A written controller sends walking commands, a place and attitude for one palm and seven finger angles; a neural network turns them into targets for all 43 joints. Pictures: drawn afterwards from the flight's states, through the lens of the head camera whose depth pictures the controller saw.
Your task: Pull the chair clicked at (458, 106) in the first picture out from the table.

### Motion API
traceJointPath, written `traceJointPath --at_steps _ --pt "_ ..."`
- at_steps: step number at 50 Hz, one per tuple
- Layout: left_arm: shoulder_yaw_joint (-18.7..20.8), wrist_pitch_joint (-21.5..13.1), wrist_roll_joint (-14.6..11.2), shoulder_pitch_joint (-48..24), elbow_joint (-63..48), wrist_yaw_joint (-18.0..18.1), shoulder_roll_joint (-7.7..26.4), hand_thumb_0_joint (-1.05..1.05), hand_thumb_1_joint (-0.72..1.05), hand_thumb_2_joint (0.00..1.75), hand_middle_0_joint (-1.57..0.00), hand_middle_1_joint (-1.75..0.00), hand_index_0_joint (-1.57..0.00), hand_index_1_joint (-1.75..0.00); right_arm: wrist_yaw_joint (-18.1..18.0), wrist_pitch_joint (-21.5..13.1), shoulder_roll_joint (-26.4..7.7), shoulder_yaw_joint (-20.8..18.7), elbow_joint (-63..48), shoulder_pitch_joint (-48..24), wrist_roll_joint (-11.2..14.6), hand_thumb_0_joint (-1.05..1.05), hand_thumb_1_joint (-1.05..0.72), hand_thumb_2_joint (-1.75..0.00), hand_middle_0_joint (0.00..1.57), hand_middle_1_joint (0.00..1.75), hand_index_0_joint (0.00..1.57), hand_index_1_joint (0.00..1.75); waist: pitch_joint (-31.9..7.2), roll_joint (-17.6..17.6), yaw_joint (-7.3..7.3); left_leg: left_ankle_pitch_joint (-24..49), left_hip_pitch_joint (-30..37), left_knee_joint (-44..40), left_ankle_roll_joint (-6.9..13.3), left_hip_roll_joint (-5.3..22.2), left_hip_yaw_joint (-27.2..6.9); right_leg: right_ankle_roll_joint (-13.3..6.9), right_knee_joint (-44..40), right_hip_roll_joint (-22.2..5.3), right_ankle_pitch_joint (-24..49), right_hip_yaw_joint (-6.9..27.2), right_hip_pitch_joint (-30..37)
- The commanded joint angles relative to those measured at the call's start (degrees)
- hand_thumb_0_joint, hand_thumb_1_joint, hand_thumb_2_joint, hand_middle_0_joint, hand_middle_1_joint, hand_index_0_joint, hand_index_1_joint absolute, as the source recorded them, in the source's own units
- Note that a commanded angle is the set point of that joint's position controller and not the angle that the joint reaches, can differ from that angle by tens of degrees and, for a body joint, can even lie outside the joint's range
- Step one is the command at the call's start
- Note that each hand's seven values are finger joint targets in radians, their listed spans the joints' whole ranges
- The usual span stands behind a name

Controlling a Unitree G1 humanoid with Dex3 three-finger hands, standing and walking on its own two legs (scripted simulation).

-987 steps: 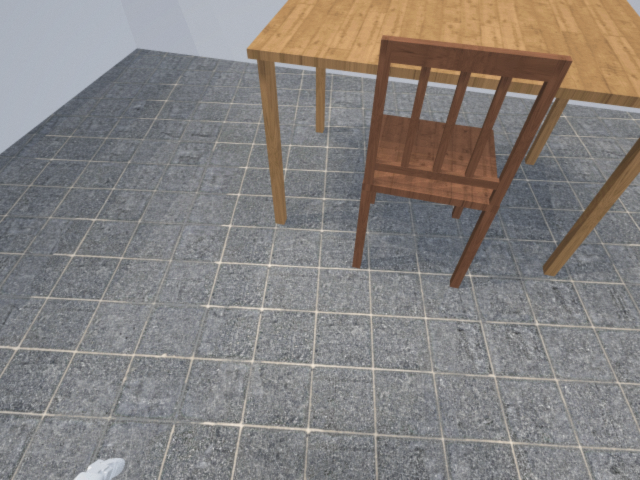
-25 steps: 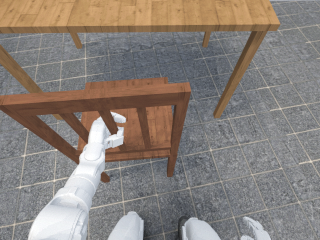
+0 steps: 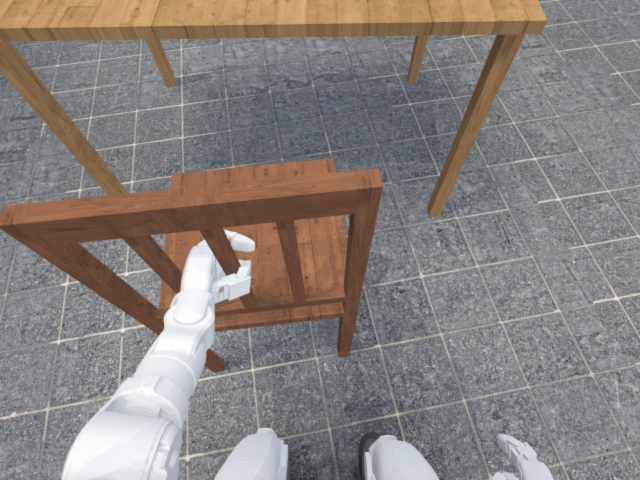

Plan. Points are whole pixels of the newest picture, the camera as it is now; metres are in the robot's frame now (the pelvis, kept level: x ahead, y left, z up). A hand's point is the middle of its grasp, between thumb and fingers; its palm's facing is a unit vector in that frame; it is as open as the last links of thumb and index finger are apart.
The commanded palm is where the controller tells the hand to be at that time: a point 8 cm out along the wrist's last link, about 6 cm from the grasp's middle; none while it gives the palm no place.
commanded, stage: step backward, pulling the chair out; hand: left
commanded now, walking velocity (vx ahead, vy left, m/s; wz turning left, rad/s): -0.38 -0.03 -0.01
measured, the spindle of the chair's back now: (233, 270) +0.40 +0.13 -0.09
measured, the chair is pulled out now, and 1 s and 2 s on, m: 0.38 0.62 0.62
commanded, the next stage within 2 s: stop walking, hand still on the chair in 0.50 s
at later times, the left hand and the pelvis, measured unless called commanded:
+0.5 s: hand (227, 366) +0.25 +0.12 -0.06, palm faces -0.04 -0.98 -0.18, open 5.4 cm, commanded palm +0.24 +0.18 -0.06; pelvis -0.12 +0.02 +0.00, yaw -1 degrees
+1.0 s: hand (208, 476) +0.13 +0.13 -0.06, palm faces -0.03 -0.98 -0.17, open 5.4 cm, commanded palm +0.11 +0.19 -0.05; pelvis -0.17 +0.02 +0.00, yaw -2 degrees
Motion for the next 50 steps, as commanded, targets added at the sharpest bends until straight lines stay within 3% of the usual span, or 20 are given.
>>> traceJointPath --at_steps 1,5,6,7,9,11,13,15,17,19,25,28,29,30,33,36,39,43,47,50 --pt "-0.72 -0.66 0.39 -14.47 -11.01 0.31 10.8 0.0 0.9 0.9 -0.5 -1.45 -0.5 -1.45 -1.62 -1.2 -7.35 -1.76 -5.1 3.73 -0.01 0.0 -0.9 -0.9 0.2 0.3 0.2 0.3 -31.03 -10.88 2.69 5.81 7.59 -12.62 0.31 2.6 0.1 -4.84 -3.55 -16.64 37.03 9.48 20.63" --pt "-4.41 -0.95 -0.06 -16.16 -12.82 -0.41 6.03 0.0 0.9 0.9 -0.5 -1.45 -0.5 -1.45 -1.65 0.11 -9.44 -3.76 -6.29 6.03 -0.15 0.0 -0.9 -0.9 0.2 0.3 0.2 0.3 -29.23 -1.3 2.54 36.3 17.1 -22.26 4.98 12.62 -0.25 1.7 1.19 -4.24 14.26 1.92 12.03" --pt "-5.74 -1.83 0.2 -19.81 -16.33 -0.82 4.23 0.0 0.9 0.9 -0.5 -1.45 -0.5 -1.45 -1.23 0.25 -8.0 -3.01 -8.25 3.58 -0.98 0.0 -0.9 -0.9 0.2 0.3 0.2 0.3 -29.25 9.9 2.06 36.15 14.08 -23.2 6.76 15.05 -4.46 1.63 8.07 -3.06 6.53 0.04 10.82" --pt "-5.26 -2.32 0.67 -21.23 -16.46 -0.87 4.38 0.0 0.9 0.9 -0.5 -1.45 -0.5 -1.45 -0.93 0.29 -7.27 -2.67 -8.07 2.49 -1.69 0.0 -0.9 -0.9 0.2 0.3 0.2 0.3 -27.91 14.68 2.24 39.77 12.81 -23.96 8.57 17.34 -7.24 1.17 13.34 -1.81 -6.33 -0.17 7.67" --pt "-4.05 -3.17 0.83 -19.37 -14.75 -0.42 4.3 0.0 0.9 0.9 -0.5 -1.45 -0.5 -1.45 0.16 -0.14 -6.88 -3.24 -6.8 4.64 -1.94 0.0 -0.9 -0.9 0.2 0.3 0.2 0.3 -26.46 12.33 2.54 53.33 20.12 -19.49 11.34 19.44 -9.45 -0.03 12.71 -0.78 -14.75 1.33 1.65" --pt "-4.41 -4.49 1.49 -19.75 -13.49 -0.5 3.95 0.0 0.9 0.9 -0.5 -1.45 -0.5 -1.45 1.43 -0.97 -7.24 -3.82 -5.45 6.89 -1.79 0.0 -0.9 -0.9 0.2 0.3 0.2 0.3 -28.19 10.0 1.31 66.1 31.15 -14.01 9.56 18.24 -7.91 -0.18 2.19 -0.59 -8.0 1.63 0.94" --pt "-2.82 -5.33 2.22 -19.34 -11.69 -0.61 6.45 0.0 0.9 0.9 -0.5 -1.45 -0.5 -1.45 1.81 -1.41 -7.56 -3.69 -4.68 7.31 -1.72 0.0 -0.9 -0.9 0.2 0.3 0.2 0.3 -28.51 9.23 1.31 64.27 29.91 -11.68 8.07 16.97 -6.77 -0.23 -5.02 -0.74 1.5 2.1 5.89" --pt "-2.63 -6.23 3.04 -19.36 -11.43 -0.72 7.73 0.0 0.9 0.9 -0.5 -1.45 -0.5 -1.45 1.87 -1.22 -6.94 -3.19 -4.74 6.18 -1.4 0.0 -0.9 -0.9 0.2 0.3 0.2 0.3 -29.06 7.77 1.25 52.62 21.72 -9.58 4.97 13.66 -1.98 -0.76 -7.64 -4.06 21.76 3.25 12.94" --pt "0.62 -6.15 1.81 -18.43 -10.01 0.22 12.82 0.0 0.9 0.9 -0.5 -1.45 -0.5 -1.45 0.24 -1.37 -7.0 -4.35 -5.23 5.75 -0.07 0.0 -0.9 -0.9 0.2 0.3 0.2 0.3 -32.4 -12.38 1.18 11.62 8.54 -2.17 0.25 4.95 3.85 -4.07 -6.58 -14.33 44.33 11.88 22.57" --pt "1.0 -4.22 1.61 -15.02 -7.64 0.18 13.17 0.0 0.9 0.9 -0.5 -1.45 -0.5 -1.45 -0.29 -1.97 -6.72 -3.24 -5.62 2.75 -0.14 0.0 -0.9 -0.9 0.2 0.3 0.2 0.3 -30.76 -8.7 3.63 -3.74 1.71 5.85 0.42 2.92 -1.99 -8.57 -6.08 -20.21 41.0 14.49 20.11" --pt "-0.82 -1.33 -0.13 -13.47 -7.94 0.04 9.77 0.0 0.9 0.9 -0.5 -1.45 -0.5 -1.45 -1.39 -1.43 -6.73 -1.8 -5.17 5.14 0.06 0.0 -0.9 -0.9 0.2 0.3 0.2 0.3 -30.35 -10.21 2.7 12.51 13.04 -18.88 1.2 4.68 2.44 -3.06 -2.55 -13.07 24.88 7.49 16.55" --pt "-2.65 -1.45 -0.42 -15.14 -9.2 -0.59 7.0 0.0 0.9 0.9 -0.5 -1.45 -0.5 -1.45 -1.08 -0.59 -8.87 -3.21 -6.65 5.62 -0.15 0.0 -0.9 -0.9 0.2 0.3 0.2 0.3 -26.54 3.85 3.09 30.45 16.12 -22.97 6.87 14.78 -3.76 1.63 2.97 -2.88 4.54 1.89 8.07" --pt "-4.09 -1.65 -0.27 -17.98 -11.18 -0.87 4.8 0.0 0.9 0.9 -0.5 -1.45 -0.5 -1.45 -0.68 -0.28 -7.68 -2.41 -7.73 3.92 -0.81 0.0 -0.9 -0.9 0.2 0.3 0.2 0.3 -25.97 12.63 2.98 31.76 12.21 -24.18 9.36 17.87 -9.2 1.48 9.62 -1.85 -3.8 0.4 7.92" --pt "-3.85 -1.57 0.17 -18.75 -11.38 -0.89 5.0 0.0 0.9 0.9 -0.5 -1.45 -0.5 -1.45 -0.2 -0.36 -7.06 -2.18 -7.83 2.92 -1.25 0.0 -0.9 -0.9 0.2 0.3 0.2 0.3 -24.17 16.11 3.45 33.7 10.89 -24.74 10.99 19.78 -10.27 1.1 13.75 -1.42 -13.32 0.53 6.19" --pt "-2.49 -0.95 -0.58 -14.84 -22.85 -0.93 6.79 0.0 0.9 0.9 -0.5 -1.45 -0.5 -1.45 0.73 -0.93 -7.27 -2.57 -9.6 5.78 -0.27 0.0 -0.9 -0.9 0.2 0.3 0.2 0.3 -26.83 7.07 3.56 38.47 19.05 -17.07 10.45 17.44 -8.16 0.69 2.1 -0.3 -7.99 0.75 9.44" --pt "-4.59 0.53 0.58 -11.27 -24.21 -1.19 5.0 0.0 0.9 0.9 -0.5 -1.45 -0.5 -1.45 0.99 -1.68 -6.62 -1.88 -11.16 4.65 0.17 0.0 -0.9 -0.9 0.2 0.3 0.2 0.3 -26.47 5.82 2.38 19.84 14.28 -15.87 5.41 10.37 -1.42 0.23 -7.59 -2.68 -0.7 1.82 15.75" --pt "-2.22 1.95 0.41 -6.92 -20.76 -0.08 8.44 0.0 0.9 0.9 -0.5 -1.45 -0.5 -1.45 0.32 -1.22 -6.34 -2.16 -9.99 4.75 0.33 0.0 -0.9 -0.9 0.2 0.3 0.2 0.3 -24.15 -4.5 2.41 0.83 13.02 -15.76 3.65 4.72 2.82 -1.87 -11.55 -6.93 -18.83 8.05 9.4" --pt "-1.09 1.03 0.72 -3.78 -22.81 0.46 9.51 0.0 0.9 0.9 -0.5 -1.45 -0.5 -1.45 -0.28 -1.84 -5.67 -1.57 -8.53 2.8 -0.84 0.0 -0.9 -0.9 0.2 0.3 0.2 0.3 -20.86 -1.24 2.62 2.97 15.85 -18.5 4.72 4.62 1.78 -1.23 -12.36 -6.22 -19.68 7.43 5.7" --pt "-2.58 0.71 0.79 0.69 -21.35 0.28 6.78 0.0 0.9 0.9 -0.5 -1.45 -0.5 -1.45 -0.37 -1.83 -4.58 -1.1 -9.02 2.17 -0.88 0.0 -0.9 -0.9 0.2 0.3 0.2 0.3 -18.11 -7.22 3.24 4.3 13.59 -18.75 4.58 4.1 1.96 -1.06 -13.79 -6.94 -19.88 8.07 6.83" --pt "-3.61 0.52 0.83 3.98 -21.19 0.15 5.19 0.0 0.9 0.9 -0.5 -1.45 -0.5 -1.45 -0.51 -1.98 -4.39 -1.12 -8.62 1.43 -1.05 0.0 -0.9 -0.9 0.2 0.3 0.2 0.3 -15.95 -4.86 3.29 7.62 15.2 -20.2 4.7 4.55 1.67 -1.03 -13.61 -6.41 -15.72 7.47 5.42"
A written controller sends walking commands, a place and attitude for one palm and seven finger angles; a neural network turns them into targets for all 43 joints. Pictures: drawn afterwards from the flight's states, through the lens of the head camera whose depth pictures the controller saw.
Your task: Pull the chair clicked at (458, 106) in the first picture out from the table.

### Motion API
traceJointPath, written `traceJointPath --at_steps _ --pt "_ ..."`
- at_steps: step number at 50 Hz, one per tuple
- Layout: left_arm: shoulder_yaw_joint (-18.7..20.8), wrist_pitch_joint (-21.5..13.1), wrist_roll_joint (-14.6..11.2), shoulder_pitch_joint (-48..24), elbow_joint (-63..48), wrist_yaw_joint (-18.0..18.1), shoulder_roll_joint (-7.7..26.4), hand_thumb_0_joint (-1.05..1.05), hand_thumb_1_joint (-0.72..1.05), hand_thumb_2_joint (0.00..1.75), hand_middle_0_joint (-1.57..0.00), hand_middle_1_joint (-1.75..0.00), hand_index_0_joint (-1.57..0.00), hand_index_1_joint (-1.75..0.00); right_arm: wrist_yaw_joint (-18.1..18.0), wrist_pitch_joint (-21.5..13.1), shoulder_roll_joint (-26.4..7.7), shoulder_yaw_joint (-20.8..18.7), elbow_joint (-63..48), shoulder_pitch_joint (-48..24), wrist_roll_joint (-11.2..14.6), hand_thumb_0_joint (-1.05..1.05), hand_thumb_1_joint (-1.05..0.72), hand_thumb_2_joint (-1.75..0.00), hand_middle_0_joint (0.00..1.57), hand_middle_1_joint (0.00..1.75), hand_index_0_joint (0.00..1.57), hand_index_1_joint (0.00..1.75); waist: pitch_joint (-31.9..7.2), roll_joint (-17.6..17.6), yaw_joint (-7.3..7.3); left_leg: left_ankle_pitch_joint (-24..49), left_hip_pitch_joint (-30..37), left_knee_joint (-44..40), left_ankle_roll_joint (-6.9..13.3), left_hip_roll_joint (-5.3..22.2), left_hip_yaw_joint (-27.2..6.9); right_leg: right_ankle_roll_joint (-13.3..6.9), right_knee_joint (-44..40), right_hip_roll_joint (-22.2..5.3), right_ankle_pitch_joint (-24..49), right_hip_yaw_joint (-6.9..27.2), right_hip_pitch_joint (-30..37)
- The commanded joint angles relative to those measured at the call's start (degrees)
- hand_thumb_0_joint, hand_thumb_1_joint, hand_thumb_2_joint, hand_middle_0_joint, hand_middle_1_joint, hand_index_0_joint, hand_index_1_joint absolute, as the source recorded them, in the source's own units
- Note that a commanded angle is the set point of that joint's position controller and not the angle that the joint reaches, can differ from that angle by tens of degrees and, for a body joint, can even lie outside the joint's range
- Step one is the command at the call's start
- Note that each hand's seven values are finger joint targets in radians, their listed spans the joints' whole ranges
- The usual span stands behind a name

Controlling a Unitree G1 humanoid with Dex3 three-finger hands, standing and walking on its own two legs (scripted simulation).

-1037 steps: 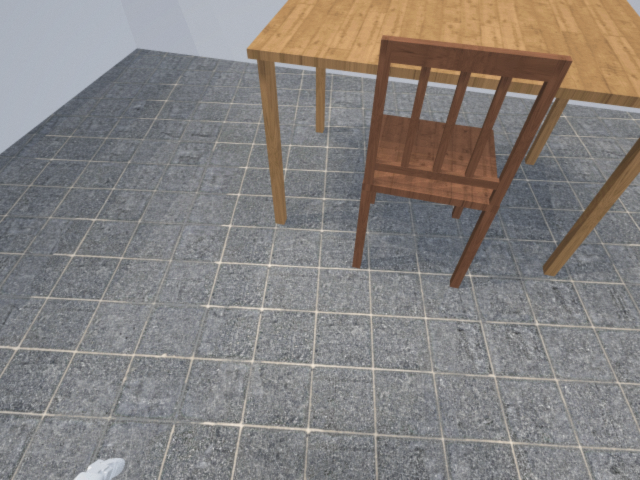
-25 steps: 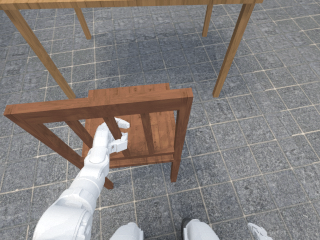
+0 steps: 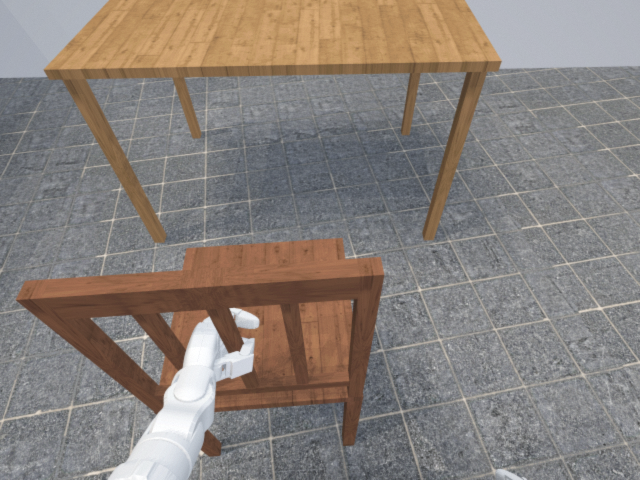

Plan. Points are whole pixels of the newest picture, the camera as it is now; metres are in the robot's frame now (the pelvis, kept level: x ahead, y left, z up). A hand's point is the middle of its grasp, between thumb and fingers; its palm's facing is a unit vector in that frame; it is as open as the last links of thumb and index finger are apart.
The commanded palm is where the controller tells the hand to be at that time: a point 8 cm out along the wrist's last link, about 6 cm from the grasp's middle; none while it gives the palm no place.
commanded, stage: stop walking, hand still on the chair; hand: left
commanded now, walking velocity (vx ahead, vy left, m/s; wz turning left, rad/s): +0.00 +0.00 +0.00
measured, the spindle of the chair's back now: (237, 349) +0.32 +0.14 -0.09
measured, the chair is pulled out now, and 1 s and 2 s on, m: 0.62 0.62 0.62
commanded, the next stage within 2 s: open the thumb and straighten the fingers in 0.58 s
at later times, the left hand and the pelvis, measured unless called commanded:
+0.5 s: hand (244, 357) +0.29 +0.12 -0.06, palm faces -0.06 -0.98 -0.16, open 5.4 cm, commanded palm +0.27 +0.17 -0.05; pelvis +0.03 +0.01 +0.01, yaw -1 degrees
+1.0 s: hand (240, 353) +0.30 +0.13 -0.06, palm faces -0.05 -0.99 -0.15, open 10.1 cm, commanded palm +0.28 +0.18 -0.04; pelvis +0.03 +0.00 -0.02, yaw +1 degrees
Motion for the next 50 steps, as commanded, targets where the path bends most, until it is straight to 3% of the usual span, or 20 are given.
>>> traceJointPath --at_steps 1,4,7,10,12,15,21,32,34,35,36,38,39,42,44,46,50 --pt "0.48 -3.36 1.05 -14.35 -11.5 0.38 7.56 0.0 0.9 0.9 -0.5 -1.45 -0.5 -1.45 -0.49 -2.77 -5.72 -1.63 -7.66 -4.14 -0.55 0.0 -0.9 -0.9 0.2 0.3 0.2 0.3 -10.16 -6.01 1.53 -2.34 4.2 -5.91 3.22 1.44 -2.54 -1.77 -12.17 -6.23 -12.38 7.1 -0.55" --pt "0.34 -3.58 1.39 -11.69 -13.31 0.58 7.39 0.0 0.9 0.9 -0.5 -1.45 -0.5 -1.45 -0.56 -3.06 -6.03 -1.82 -7.76 -4.42 -0.54 0.0 -0.9 -0.9 0.2 0.3 0.2 0.3 -12.02 -1.03 1.94 4.93 5.2 -8.11 3.53 2.88 -3.34 -1.46 -7.86 -4.55 -1.73 4.84 2.65" --pt "-0.93 -3.47 1.5 -9.38 -15.06 0.37 6.04 0.0 0.9 0.9 -0.5 -1.45 -0.5 -1.45 -0.39 -3.16 -5.89 -1.86 -8.58 -4.98 -0.57 0.0 -0.9 -0.9 0.2 0.3 0.2 0.3 -15.15 -2.98 2.11 13.02 7.45 -7.19 3.19 3.68 -3.0 -1.4 -5.57 -4.39 9.14 4.15 5.8" --pt "-1.59 -3.07 1.49 -6.85 -16.12 0.27 5.82 0.0 0.9 0.9 -0.5 -1.45 -0.5 -1.45 -0.34 -3.09 -6.09 -1.89 -8.88 -5.17 -0.64 0.0 -0.9 -0.9 0.2 0.3 0.2 0.3 -15.62 -2.67 2.07 16.82 8.51 -7.11 2.8 3.98 -2.8 -1.32 -4.8 -4.53 13.95 3.64 6.5" --pt "-1.98 -2.95 1.52 -6.51 -17.04 0.16 5.49 0.0 0.9 0.9 -0.5 -1.45 -0.5 -1.45 -0.2 -2.81 -6.01 -1.9 -9.22 -5.27 -0.65 0.0 -0.9 -0.9 0.2 0.3 0.2 0.3 -15.48 -3.51 1.96 16.61 8.95 -6.97 2.54 3.84 -2.41 -1.56 -5.16 -4.76 15.05 4.2 6.3" --pt "-2.26 -2.62 1.57 -5.43 -18.0 0.35 5.46 0.0 0.9 0.9 -0.5 -1.45 -0.5 -1.45 -0.15 -2.44 -5.92 -1.72 -9.45 -5.6 -0.69 0.0 -0.9 -0.9 0.2 0.3 0.2 0.3 -14.98 -1.38 1.99 15.33 8.73 -7.61 2.53 3.77 -2.13 -1.55 -5.33 -4.76 13.6 4.06 5.87" --pt "-2.48 -2.05 1.51 -4.3 -19.58 0.5 5.25 0.0 0.9 0.9 -0.5 -1.45 -0.5 -1.45 -0.21 -1.73 -5.71 -1.45 -10.24 -5.91 -0.71 0.0 -0.9 -0.9 0.2 0.3 0.2 0.3 -15.02 -3.11 1.88 14.9 8.43 -7.87 2.51 3.66 -2.12 -1.71 -5.73 -4.89 14.02 4.0 6.52" --pt "-2.34 -1.59 1.09 -2.48 -21.64 0.7 5.65 0.0 0.9 0.9 -0.5 -1.45 -0.5 -1.45 -0.45 -0.93 -5.43 -1.33 -10.65 -6.54 -0.45 0.0 -0.9 -0.9 0.2 0.3 0.2 0.3 -15.27 -3.19 1.84 14.11 8.81 -7.48 2.47 3.54 -1.72 -1.87 -6.49 -5.59 15.02 4.11 7.26" --pt "-0.41 -1.57 0.91 -0.56 -22.51 0.95 7.69 0.0 0.9 0.9 -0.5 -1.45 -0.5 -1.45 -0.62 -0.87 -5.77 -1.57 -10.5 -6.07 -0.4 0.0 -0.9 -0.9 0.2 0.3 0.2 0.3 -15.19 -3.26 1.87 14.12 8.57 -7.68 2.5 3.53 -1.93 -1.89 -6.65 -5.71 15.27 4.08 7.72" --pt "-4.13 0.56 -2.17 5.3 -17.86 -0.47 1.62 0.0 0.78 0.84 -0.5 -1.45 -0.5 -1.45 1.41 -1.55 -8.21 -2.11 -10.3 -5.14 2.07 0.0 -0.9 -0.9 0.2 0.3 0.2 0.3 -12.89 -12.01 -1.99 6.89 -0.5 -5.88 2.2 -0.07 0.43 -0.78 -3.79 -3.26 9.76 -1.62 2.85" --pt "-0.87 -0.48 -2.51 1.71 -24.21 -1.32 5.66 0.0 0.66 0.78 -0.5 -1.45 -0.5 -1.45 2.23 -2.3 -8.74 -2.39 -11.15 -6.24 2.12 0.0 -0.9 -0.9 0.2 0.3 0.2 0.3 -14.23 -11.97 -0.37 4.56 -3.28 -4.64 2.44 -0.46 0.78 -0.87 -2.39 -3.1 8.06 -1.0 1.72" --pt "1.82 -1.06 -1.93 5.57 -29.47 -2.12 10.19 0.0 0.42 0.67 -0.5 -1.45 -0.5 -1.45 3.15 -3.64 -8.41 -3.02 -12.13 -6.3 1.95 0.0 -0.9 -0.9 0.2 0.3 0.2 0.3 -16.33 -4.82 0.62 2.32 -4.88 -2.54 2.47 -1.43 1.19 -1.32 -0.56 -3.03 5.36 -0.23 0.72" --pt "-0.72 -0.9 -1.46 6.18 -32.72 -2.67 7.6 0.0 0.3 0.61 -0.5 -1.45 -0.5 -1.45 3.51 -4.22 -7.87 -2.77 -13.13 -6.69 1.76 0.0 -0.9 -0.9 0.2 0.3 0.2 0.3 -17.01 -1.76 0.5 1.93 -5.48 -1.52 2.41 -1.91 1.54 -1.39 0.34 -2.87 4.35 -0.51 -1.03" --pt "0.45 1.26 -1.16 8.22 -35.08 -3.04 8.7 0.0 -0.07 0.43 -0.5 -1.45 -0.5 -1.45 3.99 -5.28 -8.14 -2.97 -14.14 -5.99 1.42 0.0 -0.9 -0.9 0.2 0.3 0.2 0.3 -18.56 -0.41 0.36 1.59 -8.09 1.85 2.35 -2.28 1.51 -1.33 3.16 -2.2 3.54 -0.75 -4.33" --pt "-0.3 3.53 -1.41 9.49 -36.79 -3.02 7.84 0.0 -0.31 0.32 -0.5 -1.45 -0.5 -1.45 4.0 -5.66 -8.37 -2.88 -15.12 -5.79 1.42 0.0 -0.9 -0.9 0.2 0.3 0.2 0.3 -18.74 -1.39 0.14 0.9 -10.01 3.21 2.34 -2.35 1.14 -1.26 4.64 -2.02 2.77 -1.12 -5.86" --pt "0.73 5.34 -1.49 7.21 -38.49 -2.6 8.82 0.0 -0.55 0.2 -0.45 -1.3 -0.45 -1.3 3.67 -5.88 -8.82 -3.0 -15.45 -5.26 1.2 0.0 -0.9 -0.9 0.2 0.3 0.2 0.3 -20.2 -2.56 -0.42 1.49 -11.08 5.08 2.47 -2.47 1.08 -0.92 6.07 -1.96 3.71 -1.12 -7.01" --pt "-0.29 8.56 -1.69 9.11 -40.63 -2.47 6.96 0.0 -0.55 0.2 -0.35 -1.01 -0.35 -1.01 3.06 -6.49 -9.0 -3.03 -16.45 -4.6 1.03 0.0 -0.9 -0.9 0.2 0.3 0.2 0.3 -21.71 -3.74 -0.51 2.75 -11.64 7.38 2.35 -2.3 0.53 -0.7 8.57 -1.83 4.32 -1.99 -9.16"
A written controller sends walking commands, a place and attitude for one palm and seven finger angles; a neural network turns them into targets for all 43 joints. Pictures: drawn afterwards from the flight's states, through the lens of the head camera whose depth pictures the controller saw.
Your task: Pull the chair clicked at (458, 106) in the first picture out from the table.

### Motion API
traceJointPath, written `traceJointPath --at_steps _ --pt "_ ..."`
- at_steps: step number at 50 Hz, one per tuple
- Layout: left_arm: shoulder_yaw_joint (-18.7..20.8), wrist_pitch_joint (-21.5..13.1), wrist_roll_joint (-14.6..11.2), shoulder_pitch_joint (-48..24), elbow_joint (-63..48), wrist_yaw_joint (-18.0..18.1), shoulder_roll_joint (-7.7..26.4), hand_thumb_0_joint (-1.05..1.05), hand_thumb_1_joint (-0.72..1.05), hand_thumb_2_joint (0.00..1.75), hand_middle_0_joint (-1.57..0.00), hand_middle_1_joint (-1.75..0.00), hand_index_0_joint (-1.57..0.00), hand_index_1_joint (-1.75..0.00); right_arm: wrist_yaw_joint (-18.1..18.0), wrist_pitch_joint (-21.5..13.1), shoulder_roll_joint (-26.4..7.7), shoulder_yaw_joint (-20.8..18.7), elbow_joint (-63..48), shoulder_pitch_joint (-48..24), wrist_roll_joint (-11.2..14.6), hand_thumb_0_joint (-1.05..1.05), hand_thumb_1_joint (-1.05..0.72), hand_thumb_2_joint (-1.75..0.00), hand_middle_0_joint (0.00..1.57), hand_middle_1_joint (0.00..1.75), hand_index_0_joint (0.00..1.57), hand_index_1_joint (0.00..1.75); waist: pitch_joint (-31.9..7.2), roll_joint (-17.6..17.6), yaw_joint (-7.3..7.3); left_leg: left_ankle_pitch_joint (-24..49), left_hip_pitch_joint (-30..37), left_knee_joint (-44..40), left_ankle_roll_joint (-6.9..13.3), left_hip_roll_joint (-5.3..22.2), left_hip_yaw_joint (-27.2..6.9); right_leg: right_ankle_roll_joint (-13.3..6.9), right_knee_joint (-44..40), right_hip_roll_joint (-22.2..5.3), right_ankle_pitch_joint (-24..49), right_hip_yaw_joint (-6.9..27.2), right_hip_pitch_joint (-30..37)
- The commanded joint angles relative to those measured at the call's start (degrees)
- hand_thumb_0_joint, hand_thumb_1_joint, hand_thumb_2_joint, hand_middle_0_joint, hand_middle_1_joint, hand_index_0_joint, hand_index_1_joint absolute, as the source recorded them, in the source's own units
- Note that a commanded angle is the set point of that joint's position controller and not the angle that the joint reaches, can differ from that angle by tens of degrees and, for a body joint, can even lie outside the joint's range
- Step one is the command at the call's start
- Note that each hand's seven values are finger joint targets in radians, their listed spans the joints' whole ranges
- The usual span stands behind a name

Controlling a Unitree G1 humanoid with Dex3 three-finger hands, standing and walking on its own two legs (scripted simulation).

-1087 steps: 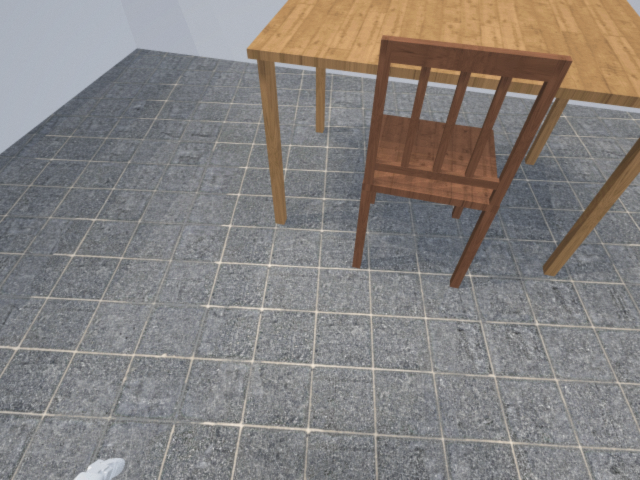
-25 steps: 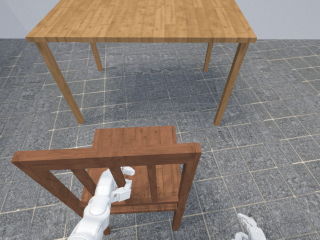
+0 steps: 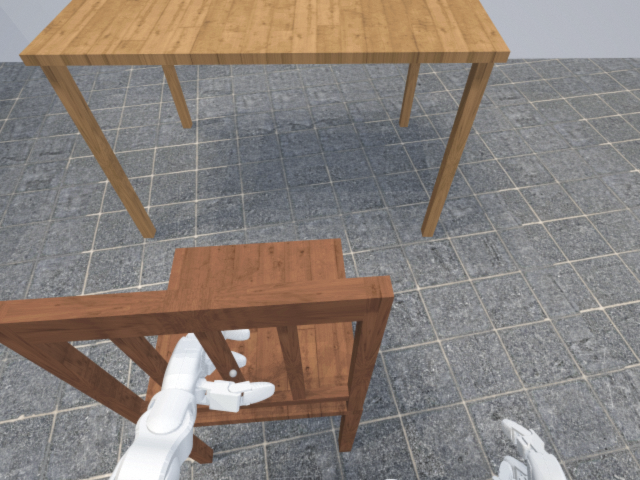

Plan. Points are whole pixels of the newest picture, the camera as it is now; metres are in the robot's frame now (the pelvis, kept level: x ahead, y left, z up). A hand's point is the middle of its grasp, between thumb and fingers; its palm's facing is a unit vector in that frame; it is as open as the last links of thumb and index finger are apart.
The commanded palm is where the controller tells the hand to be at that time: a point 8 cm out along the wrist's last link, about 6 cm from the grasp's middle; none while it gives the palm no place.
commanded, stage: open the thumb and straighten the fingers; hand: left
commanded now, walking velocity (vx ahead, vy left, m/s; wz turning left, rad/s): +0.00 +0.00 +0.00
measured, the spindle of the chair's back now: (228, 368) +0.28 +0.13 -0.07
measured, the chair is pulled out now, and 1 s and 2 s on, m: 0.62 0.62 0.62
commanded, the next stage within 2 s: draw the fingers out of the gap in 0.42 s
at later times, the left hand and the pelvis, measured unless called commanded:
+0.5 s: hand (230, 385) +0.25 +0.12 -0.05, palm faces -0.04 -0.99 -0.16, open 17.3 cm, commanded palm +0.23 +0.18 -0.03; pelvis +0.02 +0.00 -0.02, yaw +2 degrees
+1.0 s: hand (216, 449) +0.18 +0.13 -0.05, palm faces -0.03 -0.99 -0.15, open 17.5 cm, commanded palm +0.16 +0.18 -0.03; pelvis +0.01 +0.01 -0.03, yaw +2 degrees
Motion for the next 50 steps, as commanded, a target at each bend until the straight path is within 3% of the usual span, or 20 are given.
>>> traceJointPath --at_steps 1,6,9,10,11,14,17,18,21,23,25,26,28,31,35,36,39,40,43,50 --pt "1.4 0.16 -0.63 -8.34 -14.54 0.24 3.64 0.0 -0.55 0.2 -0.32 -0.94 -0.32 -0.94 -0.71 -3.73 -6.2 -1.57 -9.6 -3.16 -0.51 0.0 -0.9 -0.9 0.2 0.3 0.2 0.3 -14.44 -3.29 0.38 10.25 2.12 -2.85 2.86 -1.28 1.01 -1.08 -3.66 -0.26 13.44 -1.98 5.6" --pt "-0.08 1.78 -0.42 -4.91 -19.87 0.22 2.78 0.0 -0.55 0.2 -0.2 -0.58 -0.2 -0.58 -1.4 -4.89 -6.16 -1.55 -10.32 -2.2 -0.77 0.0 -0.9 -0.9 0.2 0.3 0.2 0.3 -16.63 -4.4 0.02 14.48 2.86 -0.25 2.87 -1.16 0.4 -0.98 -1.28 -0.22 17.59 -2.6 4.82" --pt "-0.92 3.53 0.27 -4.51 -19.96 0.34 2.62 0.0 -0.55 0.2 -0.13 -0.36 -0.13 -0.36 -1.58 -4.97 -6.23 -1.16 -10.63 -2.24 -0.9 0.0 -0.9 -0.9 0.2 0.3 0.2 0.3 -14.35 -4.29 -0.32 13.43 1.65 0.57 2.88 -1.24 0.08 -0.82 -0.64 -0.26 16.26 -2.97 2.72" --pt "3.18 4.21 0.39 -0.43 -16.43 0.46 5.66 0.0 -0.55 0.2 -0.1 -0.29 -0.1 -0.29 -1.67 -4.7 -6.49 -1.12 -10.66 -2.0 -1.08 0.0 -0.9 -0.9 0.2 0.3 0.2 0.3 -13.0 -5.62 0.75 12.53 -0.68 0.95 2.76 -1.46 0.17 -0.89 -0.12 -0.18 15.84 -3.03 2.67" --pt "2.04 4.42 0.53 -0.47 -17.82 0.16 4.79 0.0 -0.55 0.2 -0.07 -0.22 -0.07 -0.22 -1.6 -4.43 -6.41 -0.91 -11.17 -2.08 -1.07 0.0 -0.9 -0.9 0.2 0.3 0.2 0.3 -13.54 -7.06 0.66 12.3 -1.18 1.21 2.86 -1.64 0.13 -0.83 0.13 -0.23 16.02 -3.02 2.88" --pt "1.65 4.31 0.76 -0.67 -24.44 0.02 5.37 0.0 -0.55 0.2 0.0 0.0 0.0 0.0 -1.8 -4.68 -5.84 -0.92 -12.42 -2.28 -1.04 0.0 -0.9 -0.9 0.2 0.3 0.2 0.3 -16.75 -2.22 0.94 14.89 0.71 2.36 2.92 -1.82 0.5 -1.13 1.01 -0.57 18.3 -2.53 3.87" --pt "-0.25 4.59 0.51 0.81 -26.16 0.14 3.58 0.0 -0.55 0.2 0.0 0.0 0.0 0.0 -1.99 -4.91 -5.59 -0.65 -12.95 -1.95 -1.09 0.0 -0.9 -0.9 0.2 0.3 0.2 0.3 -16.1 -3.7 0.04 15.38 0.27 3.42 2.98 -1.84 0.13 -0.89 1.44 -0.41 19.03 -2.88 2.99" --pt "0.27 4.75 0.59 0.32 -26.05 0.16 4.48 0.0 -0.55 0.2 0.0 0.0 0.0 0.0 -2.2 -4.92 -5.89 -0.71 -12.66 -1.65 -1.19 0.0 -0.9 -0.9 0.2 0.3 0.2 0.3 -15.5 -4.06 -0.3 15.49 -0.15 3.62 3.02 -1.68 -0.2 -1.0 1.46 -0.29 19.14 -2.93 2.62" --pt "-0.17 5.36 0.47 3.01 -26.67 -0.21 3.98 0.0 -0.55 0.2 0.0 0.0 0.0 0.0 -2.42 -5.12 -5.78 -0.74 -13.12 -1.63 -1.15 0.0 -0.9 -0.9 0.2 0.3 0.2 0.3 -16.03 -4.51 -0.06 14.83 -0.65 4.34 3.05 -2.02 0.07 -0.69 1.79 -0.43 19.19 -3.0 2.68" --pt "0.1 5.93 0.74 3.07 -27.44 -0.29 4.79 0.0 -0.55 0.2 0.0 0.0 0.0 0.0 -2.54 -5.08 -5.96 -0.7 -13.22 -1.7 -1.24 0.0 -0.9 -0.9 0.2 0.3 0.2 0.3 -15.8 -2.17 0.07 15.44 -0.77 4.44 3.02 -2.05 -0.1 -0.99 2.03 -0.51 19.26 -3.06 2.41" --pt "0.05 6.23 0.67 2.49 -28.01 -0.23 4.86 0.0 -0.55 0.2 0.0 0.0 0.0 0.0 -2.66 -5.0 -5.93 -0.64 -13.18 -1.5 -1.25 0.0 -0.9 -0.9 0.2 0.3 0.2 0.3 -16.01 -3.45 -0.37 14.88 -0.77 4.8 3.08 -2.11 -0.15 -0.73 1.98 -0.5 19.07 -3.01 2.08" --pt "1.96 6.67 0.61 9.42 -24.07 -0.49 5.38 0.0 -0.55 0.2 0.0 0.0 0.0 0.0 -2.63 -4.85 -5.73 -0.8 -13.42 -1.53 -1.28 0.0 -0.9 -0.9 0.2 0.3 0.2 0.3 -14.77 -4.5 0.82 14.01 -2.52 4.97 2.87 -2.21 0.05 -0.82 2.3 -0.43 18.41 -3.16 2.01" --pt "1.7 6.71 0.51 11.92 -26.85 -0.98 5.59 0.0 -0.55 0.2 0.0 0.0 0.0 0.0 -2.45 -4.52 -5.79 -0.77 -14.7 -2.14 -1.18 0.0 -0.9 -0.9 0.2 0.3 0.2 0.3 -15.07 -3.68 1.52 13.56 -3.55 4.73 2.84 -2.29 0.11 -1.09 2.4 -0.56 18.06 -3.03 2.81" --pt "1.15 5.6 0.77 13.17 -33.8 -0.72 6.28 0.0 -0.55 0.2 0.0 0.0 0.0 0.0 -2.56 -4.84 -5.35 -0.79 -15.94 -2.13 -1.01 0.0 -0.9 -0.9 0.2 0.3 0.2 0.3 -16.22 -1.09 1.22 14.14 -2.48 5.19 2.85 -2.23 -0.01 -1.12 3.08 -0.59 17.19 -3.02 1.94" --pt "0.55 5.1 0.85 18.33 -35.78 -0.04 5.78 0.0 -0.55 0.2 0.0 0.0 0.0 0.0 -3.01 -5.39 -5.06 -0.93 -16.24 -1.92 -1.06 0.0 -0.9 -0.9 0.2 0.3 0.2 0.3 -14.4 -2.79 0.81 12.8 -3.86 5.99 2.93 -2.17 -0.48 -1.03 3.37 -0.19 15.2 -3.37 0.03" --pt "-1.18 4.94 0.94 18.57 -36.76 -0.08 4.53 0.0 -0.55 0.2 0.0 0.0 0.0 0.0 -3.05 -5.59 -4.98 -0.79 -16.47 -1.91 -1.08 0.0 -0.9 -0.9 0.2 0.3 0.2 0.3 -13.93 -2.31 0.42 12.33 -3.91 6.15 3.0 -2.28 -0.6 -0.98 3.36 -0.16 14.5 -3.35 -0.72" --pt "-1.57 4.65 1.49 19.23 -39.08 0.16 5.22 0.0 -0.55 0.2 0.0 0.0 0.0 0.0 -3.37 -6.06 -5.09 -0.78 -16.56 -1.92 -1.14 0.0 -0.9 -0.9 0.2 0.3 0.2 0.3 -13.67 -1.92 0.15 10.66 -4.26 6.55 3.06 -2.35 -1.05 -1.04 3.72 -0.09 11.68 -3.54 -2.2" --pt "-2.41 4.71 1.51 21.48 -39.45 0.15 4.21 0.0 -0.55 0.2 0.0 0.0 0.0 0.0 -3.42 -6.33 -4.82 -0.83 -16.84 -2.1 -1.14 0.0 -0.9 -0.9 0.2 0.3 0.2 0.3 -14.06 -1.81 0.33 10.79 -4.19 6.74 3.09 -2.36 -1.1 -1.03 3.89 -0.09 11.6 -3.59 -2.36" --pt "-1.18 5.01 1.69 24.53 -40.33 0.36 5.45 0.0 -0.55 0.2 0.0 0.0 0.0 0.0 -3.67 -6.36 -4.65 -0.92 -16.96 -2.53 -1.14 0.0 -0.9 -0.9 0.2 0.3 0.2 0.3 -13.77 -2.75 0.8 10.26 -5.44 6.95 3.1 -2.45 -1.35 -1.21 4.1 0.04 10.71 -3.79 -2.3" --pt "-4.38 5.68 3.0 30.63 -44.27 0.53 3.68 0.0 -0.55 0.2 0.0 0.0 0.0 0.0 -3.71 -6.06 -3.89 -0.61 -18.85 -3.53 -1.02 0.0 -0.9 -0.9 0.2 0.3 0.2 0.3 -12.2 -1.56 0.92 7.55 -6.55 7.35 2.99 -2.41 -1.8 -1.23 5.16 0.14 6.45 -4.16 -5.17"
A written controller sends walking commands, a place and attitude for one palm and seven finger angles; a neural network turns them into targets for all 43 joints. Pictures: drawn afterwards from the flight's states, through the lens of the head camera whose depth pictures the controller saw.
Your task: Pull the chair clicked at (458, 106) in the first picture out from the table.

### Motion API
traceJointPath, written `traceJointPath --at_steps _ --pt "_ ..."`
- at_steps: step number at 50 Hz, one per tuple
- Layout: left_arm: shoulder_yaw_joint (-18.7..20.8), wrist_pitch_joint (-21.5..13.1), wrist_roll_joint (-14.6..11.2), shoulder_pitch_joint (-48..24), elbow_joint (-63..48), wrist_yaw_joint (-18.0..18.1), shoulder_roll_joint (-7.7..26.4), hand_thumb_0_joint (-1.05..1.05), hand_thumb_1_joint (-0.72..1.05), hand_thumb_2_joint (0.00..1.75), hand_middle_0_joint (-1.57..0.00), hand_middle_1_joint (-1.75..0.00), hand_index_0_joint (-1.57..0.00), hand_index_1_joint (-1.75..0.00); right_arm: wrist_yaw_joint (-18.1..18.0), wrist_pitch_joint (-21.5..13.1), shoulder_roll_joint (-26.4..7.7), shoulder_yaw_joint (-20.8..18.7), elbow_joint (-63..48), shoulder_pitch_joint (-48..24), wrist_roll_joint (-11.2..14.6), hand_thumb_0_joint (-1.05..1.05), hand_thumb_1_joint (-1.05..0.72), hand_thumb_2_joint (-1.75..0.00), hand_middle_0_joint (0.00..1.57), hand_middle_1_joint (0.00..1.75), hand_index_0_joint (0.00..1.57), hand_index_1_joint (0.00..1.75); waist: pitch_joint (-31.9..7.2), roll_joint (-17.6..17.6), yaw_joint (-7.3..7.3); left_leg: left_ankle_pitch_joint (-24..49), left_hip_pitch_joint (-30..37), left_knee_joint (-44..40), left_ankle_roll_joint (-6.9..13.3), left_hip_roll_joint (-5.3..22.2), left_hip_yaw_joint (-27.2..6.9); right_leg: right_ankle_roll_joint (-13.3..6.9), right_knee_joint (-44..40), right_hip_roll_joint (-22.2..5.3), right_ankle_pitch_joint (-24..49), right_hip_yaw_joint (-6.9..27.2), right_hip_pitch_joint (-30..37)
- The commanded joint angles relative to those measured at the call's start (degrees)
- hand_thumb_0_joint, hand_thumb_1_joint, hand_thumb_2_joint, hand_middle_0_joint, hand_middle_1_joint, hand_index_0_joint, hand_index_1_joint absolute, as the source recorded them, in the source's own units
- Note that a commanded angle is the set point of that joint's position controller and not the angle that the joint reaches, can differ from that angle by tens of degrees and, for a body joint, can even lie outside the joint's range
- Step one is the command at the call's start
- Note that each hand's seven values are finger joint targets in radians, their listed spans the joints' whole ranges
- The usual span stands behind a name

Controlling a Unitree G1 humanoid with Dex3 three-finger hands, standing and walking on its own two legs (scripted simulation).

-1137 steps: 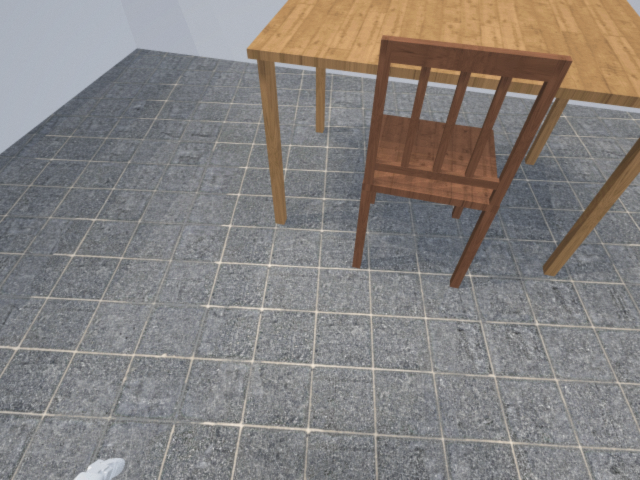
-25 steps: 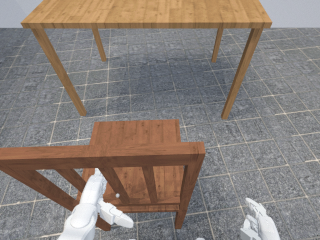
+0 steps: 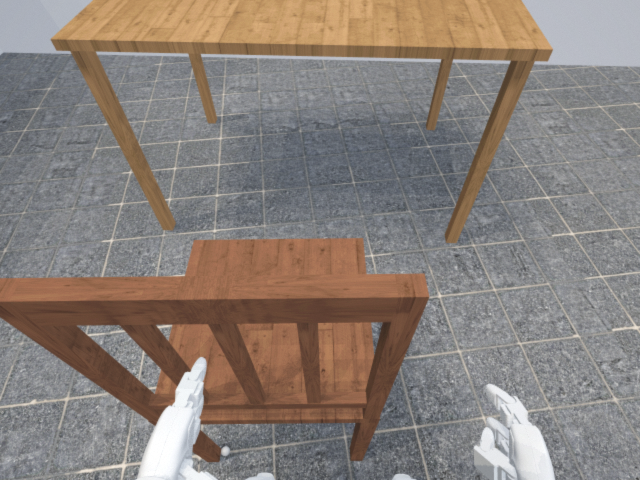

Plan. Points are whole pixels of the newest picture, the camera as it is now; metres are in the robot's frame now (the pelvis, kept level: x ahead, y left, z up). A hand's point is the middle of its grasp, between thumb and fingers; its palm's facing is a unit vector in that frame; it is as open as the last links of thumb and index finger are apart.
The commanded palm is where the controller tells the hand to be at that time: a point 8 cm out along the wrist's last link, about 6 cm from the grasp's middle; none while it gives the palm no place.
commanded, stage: draw the fingers out of the gap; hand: left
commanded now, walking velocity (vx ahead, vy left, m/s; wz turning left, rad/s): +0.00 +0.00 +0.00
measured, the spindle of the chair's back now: (242, 365) +0.28 +0.12 -0.04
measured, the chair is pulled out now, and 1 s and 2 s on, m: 0.62 0.62 0.62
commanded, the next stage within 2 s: draw the hand back to the body in 0.28 s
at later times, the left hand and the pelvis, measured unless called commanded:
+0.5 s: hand out of the picture +0.13 +0.12 +0.01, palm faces +0.03 -1.00 -0.03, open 17.5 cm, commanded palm +0.10 +0.18 +0.03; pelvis +0.00 +0.01 -0.02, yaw +0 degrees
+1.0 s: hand (114, 450) +0.15 +0.19 +0.10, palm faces +0.13 -0.95 -0.29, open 16.9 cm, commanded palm +0.11 +0.24 +0.12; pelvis -0.01 +0.00 +0.00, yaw +0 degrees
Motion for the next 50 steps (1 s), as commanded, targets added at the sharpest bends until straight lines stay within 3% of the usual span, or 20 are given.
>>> traceJointPath --at_steps 1,4,8,11,18,20,21,23,26,30,32,33,34,38,40,43,45,46,47,50 --pt "-0.07 -2.84 0.72 3.41 -14.01 0.27 2.34 0.0 -0.55 0.2 0.0 0.0 0.0 0.0 -0.46 -3.26 -6.66 -2.54 -11.15 -4.2 -0.3 0.0 -0.9 -0.9 0.2 0.3 0.2 0.3 -7.38 -2.69 -0.53 14.81 4.84 -7.98 2.63 -1.5 1.03 -1.8 -7.99 1.48 13.5 -2.05 4.29" --pt "0.87 -2.4 0.89 5.5 -14.29 0.58 3.23 0.0 -0.55 0.2 0.0 0.0 0.0 0.0 -0.74 -2.88 -6.51 -2.57 -11.57 -4.32 -0.37 0.0 -0.9 -0.9 0.2 0.3 0.2 0.3 -6.84 -4.57 -0.34 13.7 3.57 -7.39 2.79 -1.59 1.11 -1.76 -8.05 1.69 12.64 -1.82 4.25" --pt "0.05 -2.7 1.68 9.13 -17.57 0.59 3.11 0.0 -0.55 0.2 0.0 0.0 0.0 0.0 -0.81 -2.54 -6.19 -2.83 -12.94 -4.43 -0.23 0.0 -0.9 -0.9 0.2 0.3 0.2 0.3 -7.45 -2.3 0.37 14.42 3.52 -7.06 2.81 -1.58 1.0 -2.07 -7.13 1.74 12.47 -1.86 3.52" --pt "-1.4 -2.87 1.62 11.53 -18.86 0.49 2.07 0.0 -0.55 0.2 0.0 0.0 0.0 0.0 -0.78 -2.4 -5.94 -2.73 -13.52 -4.22 -0.12 0.0 -0.9 -0.9 0.2 0.3 0.2 0.3 -7.07 -3.2 -0.06 14.15 3.05 -6.5 2.85 -1.66 0.95 -1.91 -6.78 1.82 12.72 -2.02 3.06" --pt "-1.06 -3.6 2.87 20.43 -21.54 0.17 2.94 0.0 -0.55 0.2 0.0 0.0 0.0 0.0 -1.03 -1.67 -5.29 -3.73 -15.0 -4.64 0.11 0.0 -0.9 -0.9 0.2 0.3 0.2 0.3 -7.04 -3.1 1.26 15.04 1.1 -5.59 2.92 -1.74 1.26 -2.19 -5.62 2.0 13.59 -1.8 2.89" --pt "-2.23 -4.1 3.16 21.43 -22.47 0.05 2.19 0.0 -0.55 0.2 0.0 0.0 0.0 0.0 -1.07 -1.47 -5.24 -3.69 -15.52 -4.35 0.2 0.0 -0.9 -0.9 0.2 0.3 0.2 0.3 -7.2 -3.37 0.81 14.72 1.16 -5.03 2.99 -1.82 1.32 -1.93 -5.2 2.04 13.54 -1.77 1.95" --pt "-1.65 -10.84 -4.69 15.7 -29.0 -0.68 -3.07 0.0 -0.55 0.2 0.0 0.0 0.0 0.0 -0.94 -3.07 -4.92 -3.23 -14.81 -4.36 0.25 0.0 -0.9 -0.9 0.2 0.3 0.2 0.3 -5.78 -5.71 0.12 14.59 -0.32 -3.05 2.7 -2.61 0.95 -1.78 -4.4 2.52 14.36 -3.17 -0.13" --pt "3.45 -16.75 -5.55 17.11 -27.61 -1.14 2.03 0.0 -0.55 0.2 0.0 0.0 0.0 0.0 -1.06 -4.43 -5.42 -3.95 -12.66 -3.81 0.3 0.0 -0.9 -0.9 0.2 0.3 0.2 0.3 -7.46 -3.97 1.35 14.54 -0.87 -2.03 2.61 -2.46 1.06 -2.14 -3.19 2.66 13.15 -2.73 -0.3" --pt "3.76 -23.25 -6.64 18.53 -28.44 -2.71 1.09 0.0 -0.55 0.2 0.0 0.0 0.0 0.0 -0.24 -5.42 -4.95 -4.4 -11.67 -3.89 0.76 0.0 -0.9 -0.9 0.2 0.3 0.2 0.3 -8.92 -0.42 1.87 16.42 0.78 -1.48 2.21 -2.23 1.07 -2.17 -1.58 2.59 13.18 -2.64 -1.48" --pt "5.3 -31.86 -7.04 17.2 -25.2 -6.11 2.3 0.0 -0.55 0.2 0.0 0.0 0.0 0.0 1.54 -5.36 -4.23 -5.29 -9.43 -5.91 0.89 0.0 -0.9 -0.9 0.2 0.3 0.2 0.3 -7.07 -2.82 2.02 14.56 -3.92 0.8 1.93 -1.43 0.85 -2.17 0.45 2.6 12.09 -1.96 -3.52" --pt "7.19 -35.04 -7.71 16.89 -24.79 -8.87 4.23 0.0 -0.55 0.2 0.0 0.0 0.0 0.0 2.34 -5.05 -4.17 -5.66 -9.33 -6.91 1.0 0.0 -0.9 -0.9 0.2 0.3 0.2 0.3 -8.78 -2.22 2.44 13.95 -4.54 1.28 1.96 -1.18 0.9 -2.32 1.04 2.34 11.59 -1.26 -2.91" --pt "9.14 -34.09 -7.86 19.92 -23.79 -9.7 5.51 0.0 -0.55 0.2 0.0 0.0 0.0 0.0 2.49 -4.47 -4.2 -5.95 -9.72 -7.61 1.22 0.0 -0.9 -0.9 0.2 0.3 0.2 0.3 -10.25 -1.15 3.47 14.47 -3.59 0.32 2.09 -1.17 1.19 -2.47 0.25 2.28 11.91 -0.89 -0.54" --pt "9.55 -32.47 -8.78 21.64 -24.37 -10.48 4.92 0.0 -0.55 0.2 0.0 0.0 0.0 0.0 2.53 -3.75 -4.07 -5.82 -10.81 -7.72 1.58 0.0 -0.9 -0.9 0.2 0.3 0.2 0.3 -10.35 -1.11 3.47 14.17 -2.29 -0.95 2.09 -1.25 1.47 -2.31 -0.82 2.16 12.21 -1.03 1.2" --pt "15.64 -26.8 -12.48 18.42 -28.6 -10.21 8.11 0.0 -0.55 0.2 0.0 0.0 0.0 0.0 0.66 -2.37 -3.73 -5.29 -11.3 -8.54 2.4 0.0 -0.9 -0.9 0.2 0.3 0.2 0.3 -9.81 -2.9 3.22 11.99 -0.74 -3.37 2.49 -1.35 1.37 -1.82 -4.84 2.37 10.37 -0.84 4.78" --pt "15.87 -26.6 -13.71 16.69 -30.4 -9.82 7.41 0.0 -0.55 0.2 0.0 0.0 0.0 0.0 0.03 -2.95 -3.52 -4.78 -10.75 -8.06 2.48 0.0 -0.9 -0.9 0.2 0.3 0.2 0.3 -8.35 -3.13 2.66 12.19 0.74 -4.43 2.55 -1.29 1.07 -1.61 -6.18 2.42 10.37 -1.27 4.92" --pt "18.28 -27.25 -14.76 13.6 -29.24 -10.18 9.41 0.0 -0.44 0.25 -0.01 -0.02 -0.01 -0.02 -0.76 -4.43 -4.02 -4.47 -8.88 -7.32 2.35 0.0 -0.9 -0.9 0.2 0.3 0.2 0.3 -7.1 -4.68 2.02 12.35 1.95 -5.33 2.69 -1.06 0.67 -1.44 -8.85 2.52 10.19 -0.71 5.69" --pt "17.8 -27.32 -15.3 11.96 -27.57 -11.57 8.68 0.0 -0.37 0.29 -0.02 -0.04 -0.02 -0.04 -0.89 -5.72 -4.34 -4.07 -7.91 -7.25 2.51 0.0 -0.9 -0.9 0.2 0.3 0.2 0.3 -5.02 -3.48 1.41 11.09 3.41 -6.52 2.51 -1.01 0.67 -1.29 -10.42 2.37 8.35 -0.7 5.4" --pt "23.45 -20.28 -5.02 14.81 -25.73 -2.49 20.48 0.0 -0.33 0.31 -0.03 -0.05 -0.03 -0.05 -2.23 -3.56 -4.02 -3.85 -7.87 -6.19 1.06 0.0 -0.9 -0.9 0.2 0.3 0.2 0.3 -8.21 0.54 6.72 11.16 6.7 -10.36 2.05 1.51 1.34 -3.17 -13.42 0.39 7.99 1.62 11.21" --pt "18.03 -17.36 -4.05 14.47 -30.05 0.53 13.21 0.0 -0.3 0.32 -0.04 -0.05 -0.04 -0.05 -2.42 -3.35 -3.2 -2.67 -9.48 -5.81 0.9 0.0 -0.9 -0.9 0.2 0.3 0.2 0.3 -3.85 1.56 4.27 10.84 7.92 -11.64 2.15 1.04 1.57 -2.87 -14.97 -0.03 8.73 0.44 10.91" --pt "17.24 -12.71 -2.01 13.69 -27.67 4.95 11.85 0.0 -0.19 0.37 -0.05 -0.08 -0.05 -0.08 -2.91 -2.09 -3.56 -2.29 -7.37 -6.67 0.52 0.0 -0.9 -0.9 0.2 0.3 0.2 0.3 -0.11 -1.4 4.26 12.77 11.62 -13.99 2.38 1.54 1.6 -2.75 -17.26 0.26 10.75 -0.93 13.06"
